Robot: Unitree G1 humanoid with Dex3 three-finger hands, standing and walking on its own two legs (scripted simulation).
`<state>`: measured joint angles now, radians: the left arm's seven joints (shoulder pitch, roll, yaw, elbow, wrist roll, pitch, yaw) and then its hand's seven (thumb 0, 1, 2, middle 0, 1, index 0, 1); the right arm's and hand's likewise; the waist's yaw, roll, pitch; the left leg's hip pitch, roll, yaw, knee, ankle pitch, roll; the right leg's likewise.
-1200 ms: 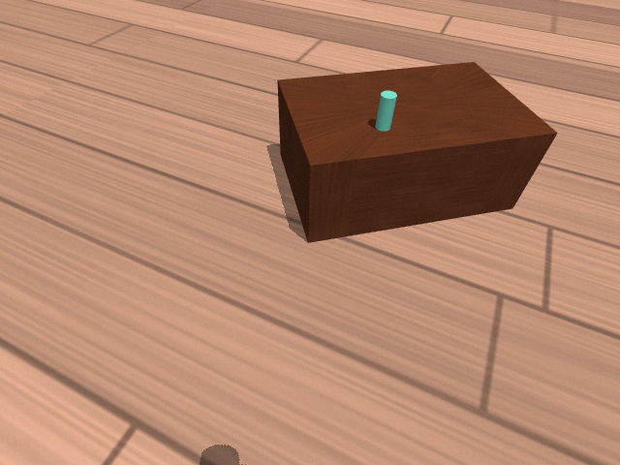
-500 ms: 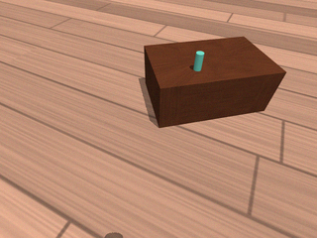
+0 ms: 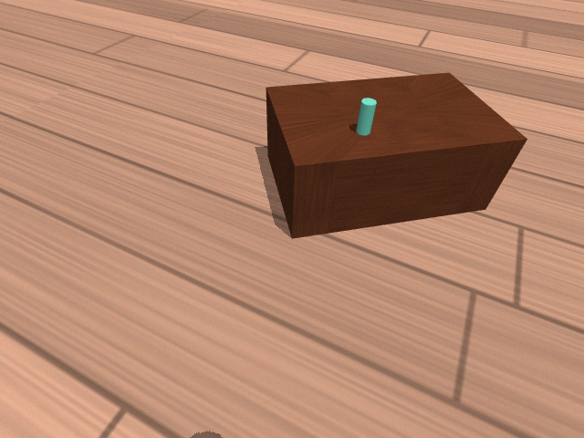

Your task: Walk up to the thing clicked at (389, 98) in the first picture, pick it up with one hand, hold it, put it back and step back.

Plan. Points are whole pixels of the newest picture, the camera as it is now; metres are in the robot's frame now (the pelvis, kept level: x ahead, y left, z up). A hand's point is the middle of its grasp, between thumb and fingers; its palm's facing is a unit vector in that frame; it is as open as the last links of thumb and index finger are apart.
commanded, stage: walk up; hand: right
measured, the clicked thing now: (366, 117) +1.37 -0.34 -0.29
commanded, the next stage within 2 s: none
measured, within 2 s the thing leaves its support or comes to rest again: neither
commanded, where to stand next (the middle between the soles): +0.83 -0.20 m, yaw +10 degrees
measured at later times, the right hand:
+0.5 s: hand (523, 389) +0.25 -0.38 -0.14, palm faces -0.12 +0.91 -0.39, open 7.4 cm
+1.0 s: hand (507, 301) +0.43 -0.45 -0.17, palm faces -0.09 +0.91 -0.40, open 7.4 cm
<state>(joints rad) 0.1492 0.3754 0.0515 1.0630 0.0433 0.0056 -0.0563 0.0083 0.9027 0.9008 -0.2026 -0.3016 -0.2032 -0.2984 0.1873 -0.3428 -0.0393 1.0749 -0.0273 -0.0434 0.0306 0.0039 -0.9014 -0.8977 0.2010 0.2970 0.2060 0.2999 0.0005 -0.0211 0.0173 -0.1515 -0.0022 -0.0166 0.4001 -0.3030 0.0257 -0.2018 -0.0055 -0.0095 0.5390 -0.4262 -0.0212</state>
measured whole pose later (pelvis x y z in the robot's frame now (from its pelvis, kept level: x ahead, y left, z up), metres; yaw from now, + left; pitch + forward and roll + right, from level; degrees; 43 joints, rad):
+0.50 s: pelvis +0.14 -0.11 -0.01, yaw +4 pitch -2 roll -2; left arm 0.33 0.39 0.08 0.93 0.03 -0.04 -0.08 0.01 0.90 0.90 -0.20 -0.30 -0.20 -0.30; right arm 0.24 -0.42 -0.07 0.94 -0.02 -0.06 0.06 0.01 -0.90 -0.90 0.20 0.30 0.20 0.30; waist 0.06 0.01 0.05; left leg -0.50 0.05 0.00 0.90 -0.33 0.01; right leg -0.11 0.02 -0.11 0.44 -0.30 -0.04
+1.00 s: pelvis +0.36 -0.17 -0.03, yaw +5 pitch -3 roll +2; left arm 0.27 0.47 0.10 0.84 0.02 -0.03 -0.11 0.01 0.91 0.90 -0.20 -0.30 -0.20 -0.30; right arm 0.36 -0.44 -0.06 0.86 -0.01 -0.09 0.03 0.01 -0.90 -0.90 0.20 0.30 0.21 0.30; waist -0.02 -0.02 0.04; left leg -0.16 0.10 0.03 0.64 -0.44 -0.03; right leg -0.45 -0.12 -0.02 0.69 -0.23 -0.02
